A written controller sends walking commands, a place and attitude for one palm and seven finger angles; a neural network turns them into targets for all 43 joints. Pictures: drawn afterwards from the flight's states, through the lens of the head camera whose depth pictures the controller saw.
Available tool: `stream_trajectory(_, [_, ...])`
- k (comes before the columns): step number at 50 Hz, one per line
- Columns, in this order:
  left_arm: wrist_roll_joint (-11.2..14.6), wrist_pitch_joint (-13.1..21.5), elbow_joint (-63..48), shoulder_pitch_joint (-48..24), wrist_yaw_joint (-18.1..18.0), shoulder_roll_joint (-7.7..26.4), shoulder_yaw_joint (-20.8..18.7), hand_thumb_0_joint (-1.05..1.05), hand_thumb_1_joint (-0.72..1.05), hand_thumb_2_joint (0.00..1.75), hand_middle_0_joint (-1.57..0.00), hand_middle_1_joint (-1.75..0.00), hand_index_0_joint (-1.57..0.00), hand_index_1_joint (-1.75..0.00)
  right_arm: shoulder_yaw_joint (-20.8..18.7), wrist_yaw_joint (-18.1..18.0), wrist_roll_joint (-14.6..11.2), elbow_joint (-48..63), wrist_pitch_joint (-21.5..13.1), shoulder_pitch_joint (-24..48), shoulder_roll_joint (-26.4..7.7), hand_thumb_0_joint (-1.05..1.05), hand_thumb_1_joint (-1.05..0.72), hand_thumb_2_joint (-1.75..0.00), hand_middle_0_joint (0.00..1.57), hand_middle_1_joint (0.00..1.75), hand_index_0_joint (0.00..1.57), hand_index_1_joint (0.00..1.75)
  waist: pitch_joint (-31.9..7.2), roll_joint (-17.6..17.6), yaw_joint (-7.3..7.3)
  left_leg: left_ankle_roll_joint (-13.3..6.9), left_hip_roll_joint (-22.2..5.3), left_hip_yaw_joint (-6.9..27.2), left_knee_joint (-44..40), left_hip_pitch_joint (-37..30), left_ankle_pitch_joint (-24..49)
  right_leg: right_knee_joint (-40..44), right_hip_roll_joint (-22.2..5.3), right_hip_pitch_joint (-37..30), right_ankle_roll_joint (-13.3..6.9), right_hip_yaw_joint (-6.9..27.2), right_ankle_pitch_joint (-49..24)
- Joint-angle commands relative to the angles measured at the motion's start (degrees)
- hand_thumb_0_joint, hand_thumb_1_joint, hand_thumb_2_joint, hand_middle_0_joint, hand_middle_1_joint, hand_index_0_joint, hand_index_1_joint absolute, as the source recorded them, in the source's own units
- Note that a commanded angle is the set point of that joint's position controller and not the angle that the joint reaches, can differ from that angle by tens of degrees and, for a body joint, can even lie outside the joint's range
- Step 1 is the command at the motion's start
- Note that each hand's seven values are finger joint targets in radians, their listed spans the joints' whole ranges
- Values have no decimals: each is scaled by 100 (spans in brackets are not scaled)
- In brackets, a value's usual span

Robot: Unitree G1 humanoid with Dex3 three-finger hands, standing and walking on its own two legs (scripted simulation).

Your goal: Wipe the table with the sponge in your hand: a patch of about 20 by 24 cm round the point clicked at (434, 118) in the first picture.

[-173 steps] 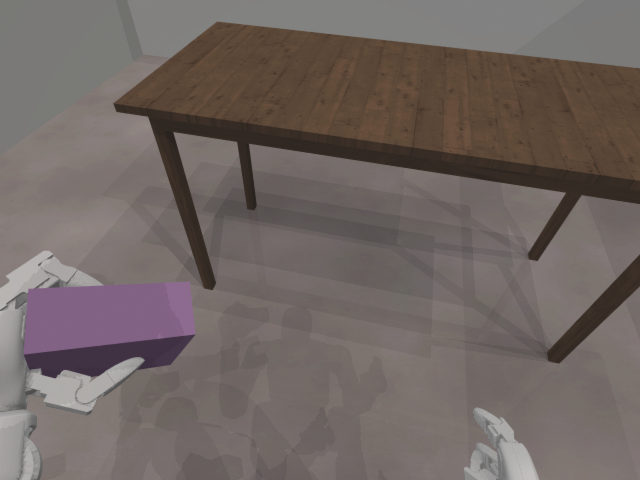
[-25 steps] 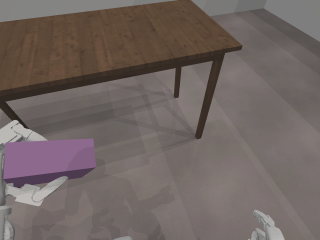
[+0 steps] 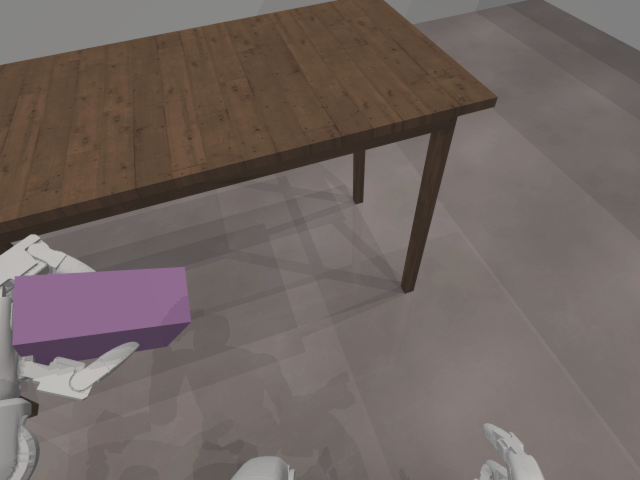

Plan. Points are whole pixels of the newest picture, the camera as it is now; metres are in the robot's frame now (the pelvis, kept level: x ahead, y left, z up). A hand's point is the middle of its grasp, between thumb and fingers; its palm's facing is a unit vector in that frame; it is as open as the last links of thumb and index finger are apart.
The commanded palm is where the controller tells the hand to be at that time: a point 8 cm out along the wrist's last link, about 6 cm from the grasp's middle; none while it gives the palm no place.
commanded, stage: take the last steps up to it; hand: left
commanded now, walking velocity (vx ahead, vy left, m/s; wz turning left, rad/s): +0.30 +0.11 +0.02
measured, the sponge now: (130, 315) +0.24 +0.20 +0.15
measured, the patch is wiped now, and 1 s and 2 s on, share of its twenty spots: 0.00 0.00 0.00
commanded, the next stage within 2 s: come to a stop and stand still in 1.24 s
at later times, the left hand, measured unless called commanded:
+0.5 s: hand (101, 212) +0.33 +0.25 +0.19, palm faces +0.35 -0.82 -0.45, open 9.5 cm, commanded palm +0.28 +0.30 +0.19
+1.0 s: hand (95, 166) +0.41 +0.29 +0.19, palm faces +0.41 -0.81 -0.42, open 9.5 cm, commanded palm +0.35 +0.33 +0.19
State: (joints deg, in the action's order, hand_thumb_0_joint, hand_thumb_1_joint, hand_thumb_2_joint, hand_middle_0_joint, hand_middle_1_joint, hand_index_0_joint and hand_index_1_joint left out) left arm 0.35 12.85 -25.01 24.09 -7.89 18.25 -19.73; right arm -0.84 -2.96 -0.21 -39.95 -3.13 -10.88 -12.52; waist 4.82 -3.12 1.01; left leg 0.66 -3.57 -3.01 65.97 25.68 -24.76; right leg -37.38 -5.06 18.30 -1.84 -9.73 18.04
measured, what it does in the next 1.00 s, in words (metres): walks ahead: left foot, then right foot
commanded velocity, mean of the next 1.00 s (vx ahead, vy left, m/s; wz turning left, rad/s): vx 0.22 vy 0.08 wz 0.00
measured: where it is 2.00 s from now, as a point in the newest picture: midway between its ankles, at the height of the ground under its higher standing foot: outside the picture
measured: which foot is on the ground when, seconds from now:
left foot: up 0.00-0.22, down 0.24-0.56, up 0.58-0.88, down 0.90-1.00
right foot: down 0.00-0.24, up 0.26-0.52, down 0.54-0.92, up 0.94-1.00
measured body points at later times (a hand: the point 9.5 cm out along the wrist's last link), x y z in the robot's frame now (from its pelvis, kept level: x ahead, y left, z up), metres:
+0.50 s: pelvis +0.11 +0.03 +0.01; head +0.14 +0.02 +0.46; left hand +0.31 +0.29 +0.21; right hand +0.27 -0.17 -0.09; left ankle +0.13 +0.16 -0.73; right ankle +0.14 -0.07 -0.71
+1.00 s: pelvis +0.18 +0.05 +0.00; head +0.20 +0.06 +0.45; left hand +0.38 +0.33 +0.21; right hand +0.35 -0.20 -0.07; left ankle +0.23 +0.17 -0.73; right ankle +0.15 -0.06 -0.68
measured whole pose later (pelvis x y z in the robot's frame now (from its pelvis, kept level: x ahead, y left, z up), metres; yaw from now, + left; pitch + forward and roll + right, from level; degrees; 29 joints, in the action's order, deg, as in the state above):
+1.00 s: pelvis +0.18 +0.05 +0.00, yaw -1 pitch -2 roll +1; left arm 0.6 14.0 -29.5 24.7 -9.5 23.3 -22.0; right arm -2.9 -4.6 -0.4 -33.3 -3.5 -10.3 -11.9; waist 4.1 2.5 0.1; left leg -0.9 -3.9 -8.7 33.7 18.2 -13.6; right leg -55.2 -4.2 20.7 1.0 -4.5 30.5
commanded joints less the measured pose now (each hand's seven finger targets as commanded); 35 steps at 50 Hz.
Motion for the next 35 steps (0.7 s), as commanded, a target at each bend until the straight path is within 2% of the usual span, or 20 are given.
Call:
stream_trajectory(1, [7,541,-1662,-106,-180,1315,-904,0,10,130,-120,-160,-120,-160,-160,-8,33,1092,-269,520,-437,0,-90,-90,20,30,20,30,-930,1126,-118,74,-377,214,-449,949,371,1825,-1589,-1329,-672,1480,-2214])
stream_trajectory(2, [13,571,-1809,-75,-211,1367,-968,0,10,130,-120,-160,-120,-160,-174,-28,43,1156,-259,548,-408,0,-90,-90,20,30,20,30,-1010,1098,-130,45,-381,65,-1136,545,435,1760,-1496,-1237,-607,1165,-2309])
stream_trajectory(5, [51,513,-1823,374,-313,1297,-1044,0,10,130,-120,-160,-120,-160,-194,-20,77,1338,-281,466,-341,0,-90,-90,20,30,20,30,-1067,1166,62,-5,-73,-588,-2507,-35,654,1627,-1306,-1322,-598,1062,-2301])
stream_trajectory(7, [61,464,-1831,250,-365,1206,-933,0,10,130,-120,-160,-120,-160,-241,-51,67,1386,-301,307,-361,0,-90,-90,20,30,20,30,-1139,1232,-40,-19,19,-688,-3165,-570,951,1499,-1239,-1255,-503,981,-1653])
stream_trajectory(9, [58,467,-1781,41,-391,1196,-895,0,10,130,-120,-160,-120,-160,-294,-118,57,1411,-306,217,-410,0,-90,-90,20,30,20,30,-1064,909,-99,-18,125,-908,-3857,-1308,1425,1083,-927,-906,-300,789,-1004])
stream_trajectory(10, [62,494,-1802,-107,-379,1175,-853,0,10,130,-120,-160,-120,-160,-347,-163,26,1419,-320,151,-499,0,-90,-90,20,30,20,30,-1113,412,-153,-83,17,-772,-4134,-1757,1427,487,-763,-691,-167,673,-897])
stream_trajectory(11, [75,527,-1848,-257,-367,1156,-815,0,10,130,-120,-160,-120,-160,-406,-178,-6,1460,-328,113,-646,0,-90,-90,20,30,20,30,-1161,-550,-220,-395,-583,131,-4383,-2296,1516,-578,-359,12,47,423,-488])
stream_trajectory(12, [89,547,-1782,-257,-341,1068,-710,0,10,130,-120,-160,-120,-160,-430,-156,-42,1491,-335,140,-723,0,-90,-90,20,30,20,30,-1137,-1504,-185,-924,-1730,1823,-4614,-2860,2454,-1871,216,1188,306,163,1507])
stream_trajectory(13, [34,569,-1387,-184,-310,1281,-814,0,10,130,-120,-160,-120,-160,-323,-147,15,1400,-358,162,-599,0,-90,-90,20,30,20,30,-1116,-1540,-211,-1373,-2205,2543,-4968,-2503,2054,-2868,209,1516,254,545,1915])
stream_trajectory(14, [30,536,-1387,-289,-267,1363,-844,0,10,130,-120,-160,-120,-160,-318,-123,21,1360,-371,213,-569,0,-90,-90,20,30,20,30,-927,-1288,-208,-1598,-2239,2590,-4952,-2253,1834,-3121,-33,1811,275,852,1635])
stream_trajectory(16, [47,530,-1864,-335,-197,1183,-666,0,10,130,-120,-160,-120,-160,-325,-67,-54,1278,-432,256,-537,0,-90,-90,20,30,20,30,-849,-1004,-136,-1429,-1840,1557,-4747,-2229,2022,-2779,-165,1946,331,775,1201])
stream_trajectory(18, [67,496,-2233,-97,-188,1103,-616,0,10,130,-120,-160,-120,-160,-280,-38,-28,1291,-516,274,-530,0,-90,-90,20,30,20,30,-967,-1222,-86,-1152,-1491,777,-4728,-1904,2296,-1980,-86,1317,353,465,839])
stream_trajectory(22, [96,372,-2080,104,-239,1237,-792,0,10,130,-120,-160,-120,-160,-181,-51,14,1275,-588,252,-516,0,-90,-90,20,30,20,30,-1008,-1169,-126,-875,-1293,303,-4714,-1488,2087,-472,248,223,381,-35,395])
stream_trajectory(25, [99,268,-1558,124,-250,1179,-846,0,10,130,-120,-160,-120,-160,-158,-133,9,1221,-479,288,-462,0,-90,-90,20,30,20,30,-1121,-651,-80,-618,-1145,98,-4006,-1170,1446,828,348,-761,332,-130,-61])
stream_trajectory(26, [77,248,-1414,23,-242,1197,-854,0,10,130,-120,-160,-120,-160,-168,-147,-1,1203,-425,287,-433,0,-90,-90,20,30,20,30,-1147,-160,-79,-485,-931,-114,-3345,-841,1224,1276,116,-1181,216,243,-290])
stream_trajectory(28, [117,174,-1132,-172,-246,1479,-1062,0,10,130,-120,-160,-120,-160,-95,-119,-6,1340,-374,448,-288,0,-90,-90,20,30,20,30,-1001,2082,-15,-46,174,-500,-900,1143,-602,2063,-1825,-1977,-747,3489,-1100])
stream_trajectory(29, [171,185,-929,-141,-201,1384,-985,0,10,130,-120,-160,-120,-160,-207,-72,8,1214,-364,352,-457,0,-90,-90,20,30,20,30,-918,2114,-36,23,24,161,-71,1243,-506,2207,-2045,-1748,-857,3648,-1027])
stream_trajectory(30, [173,230,-940,-109,-178,1372,-970,0,10,130,-120,-160,-120,-160,-143,-47,-4,1170,-318,396,-387,0,-90,-90,20,30,20,30,-805,1779,-72,73,-82,393,353,1472,-269,2090,-2070,-1749,-963,3430,-1287])
stream_trajectory(32, [87,367,-1280,-257,-154,1269,-840,0,10,130,-120,-160,-120,-160,-39,-22,10,1105,-209,499,-311,0,-90,-90,20,30,20,30,-839,1028,-103,130,-242,360,88,1357,30,1767,-1744,-1688,-814,2134,-2544])
stream_trajectory(35, [30,456,-1379,57,-200,1258,-851,0,10,130,-120,-160,-120,-160,-64,-49,53,1191,-162,487,-349,0,-90,-90,20,30,20,30,-990,1232,-92,85,-178,-117,-1260,485,419,1635,-1358,-1359,-564,1094,-3215])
